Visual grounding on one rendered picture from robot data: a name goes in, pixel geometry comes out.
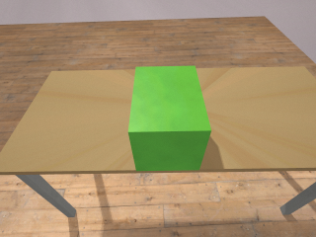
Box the carton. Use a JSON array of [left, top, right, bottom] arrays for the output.
[[128, 65, 211, 171]]

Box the table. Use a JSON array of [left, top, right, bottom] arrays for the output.
[[0, 66, 316, 217]]

